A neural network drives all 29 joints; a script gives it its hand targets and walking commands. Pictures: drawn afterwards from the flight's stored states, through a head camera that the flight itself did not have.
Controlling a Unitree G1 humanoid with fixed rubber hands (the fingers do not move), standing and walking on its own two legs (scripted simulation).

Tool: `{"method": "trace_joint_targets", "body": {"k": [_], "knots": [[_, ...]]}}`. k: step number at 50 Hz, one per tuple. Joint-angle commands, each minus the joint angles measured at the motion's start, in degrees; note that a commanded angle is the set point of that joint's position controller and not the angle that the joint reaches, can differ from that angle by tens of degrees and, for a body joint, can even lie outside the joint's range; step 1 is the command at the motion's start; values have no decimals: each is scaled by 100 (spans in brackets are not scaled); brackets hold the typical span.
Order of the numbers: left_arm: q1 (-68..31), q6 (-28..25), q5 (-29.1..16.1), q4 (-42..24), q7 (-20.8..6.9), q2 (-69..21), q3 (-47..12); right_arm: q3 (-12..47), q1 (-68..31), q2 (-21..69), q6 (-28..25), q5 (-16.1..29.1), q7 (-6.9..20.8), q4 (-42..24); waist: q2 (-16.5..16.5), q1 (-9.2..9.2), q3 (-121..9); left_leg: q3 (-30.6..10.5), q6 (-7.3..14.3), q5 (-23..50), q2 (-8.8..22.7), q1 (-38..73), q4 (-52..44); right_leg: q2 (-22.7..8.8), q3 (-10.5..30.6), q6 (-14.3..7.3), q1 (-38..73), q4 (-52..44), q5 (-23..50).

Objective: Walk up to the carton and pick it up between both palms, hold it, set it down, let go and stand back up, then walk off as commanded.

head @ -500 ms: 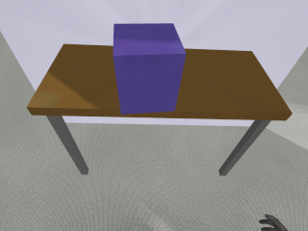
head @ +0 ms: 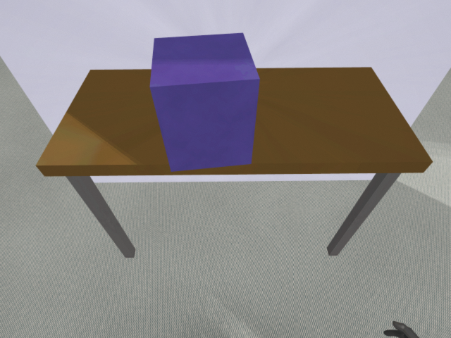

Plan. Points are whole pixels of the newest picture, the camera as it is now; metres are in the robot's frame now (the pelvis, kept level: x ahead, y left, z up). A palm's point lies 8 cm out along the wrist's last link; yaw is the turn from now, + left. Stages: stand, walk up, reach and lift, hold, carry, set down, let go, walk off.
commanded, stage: stand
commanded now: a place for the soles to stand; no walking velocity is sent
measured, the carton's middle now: (205, 104) +0.63 +0.05 +0.05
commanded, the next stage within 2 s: none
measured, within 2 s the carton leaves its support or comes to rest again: neither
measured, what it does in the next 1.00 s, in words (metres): stands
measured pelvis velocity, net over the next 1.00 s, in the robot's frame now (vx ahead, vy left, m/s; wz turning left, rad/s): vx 0.03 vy -0.01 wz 0.02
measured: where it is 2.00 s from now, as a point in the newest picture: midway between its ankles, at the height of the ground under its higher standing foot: outside the picture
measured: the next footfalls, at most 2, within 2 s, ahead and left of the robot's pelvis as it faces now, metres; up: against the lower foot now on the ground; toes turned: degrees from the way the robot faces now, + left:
none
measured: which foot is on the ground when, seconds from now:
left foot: down 0.00-1.00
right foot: down 0.00-1.00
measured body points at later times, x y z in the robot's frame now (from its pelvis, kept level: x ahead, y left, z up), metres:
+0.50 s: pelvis +0.02 +0.00 +0.01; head +0.03 -0.01 +0.46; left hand +0.14 +0.31 -0.09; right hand +0.14 -0.31 -0.10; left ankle +0.01 +0.12 -0.73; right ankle +0.04 -0.12 -0.73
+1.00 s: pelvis +0.03 -0.01 +0.02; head +0.03 -0.01 +0.47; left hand +0.12 +0.31 -0.10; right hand +0.12 -0.32 -0.11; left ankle +0.01 +0.12 -0.73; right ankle +0.04 -0.12 -0.73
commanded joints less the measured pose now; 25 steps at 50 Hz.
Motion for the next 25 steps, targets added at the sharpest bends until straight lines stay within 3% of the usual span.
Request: {"method": "trace_joint_targets", "body": {"k": [1, 3, 5, 6, 7, 8, 10, 13, 25], "knots": [[-568, -136, -35, -412, 70, 1211, 259, -187, 209, -895, 11, 66, 35, -147, -338, -50, 7, -54, 150, -636, 7, -75, 585, -1745, 1837, -1012, -440, -1665, -1638], [-631, -120, -37, -404, 42, 1075, 247, -184, 249, -840, -59, 68, 20, -78, -693, -91, -228, 57, 113, -76, 114, 98, -197, -1371, 1219, -771, 41, -1196, -358], [-531, -60, -48, -352, 20, 953, 192, -193, 209, -827, -149, 13, -20, -102, -669, -76, -488, -43, 186, 732, 246, 644, -1294, -1093, 919, -503, 176, -686, 583], [-472, -30, -57, -302, 18, 903, 186, -221, 153, -913, -169, -51, -44, -122, -432, -28, -612, -330, 236, 1275, 412, 878, -1392, -964, 855, -396, 79, -506, 626], [-428, -13, -98, -256, 8, 880, 186, -227, -91, -1066, -182, -84, -36, -181, -63, 38, -568, -797, 306, 1123, 731, 617, -1530, -592, 581, -193, 86, -457, 7], [-374, -17, -103, -180, 25, 912, 208, -192, -278, -1089, -173, -78, -16, -200, -72, 144, -435, -872, 395, 1010, 909, 41, -1548, -401, 312, -85, 565, -432, -340], [-473, -57, -108, -150, 49, 925, 209, -130, -280, -883, -166, -63, -11, -149, -122, 138, -503, -459, 300, 1697, 700, 137, -1361, -580, 481, -198, 779, -541, 274], [-532, -63, -123, -142, 44, 927, 183, -157, -194, -809, -144, -40, -35, -137, 102, 60, -660, -154, 192, 2028, 519, 454, -1203, -755, 576, -304, 705, -616, 845], [-670, -38, -97, -25, 42, 889, 140, -178, -342, -785, -91, -40, -45, -70, -130, 32, -587, -121, 208, 1822, 557, 593, -1349, -745, 581, -254, 496, -855, 494]]}}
